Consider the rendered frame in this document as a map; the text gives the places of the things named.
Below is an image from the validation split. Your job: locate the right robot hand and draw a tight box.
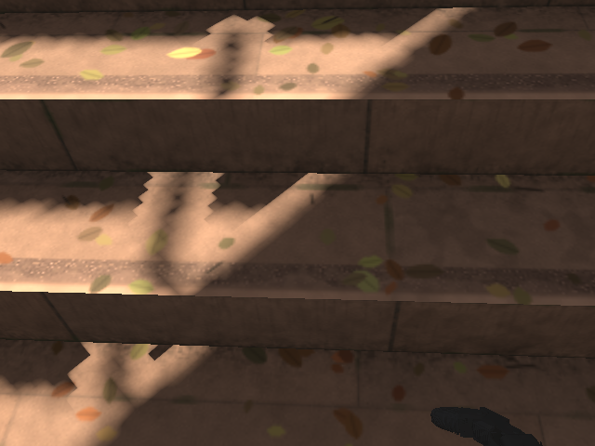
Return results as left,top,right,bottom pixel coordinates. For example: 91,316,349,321
430,407,543,446

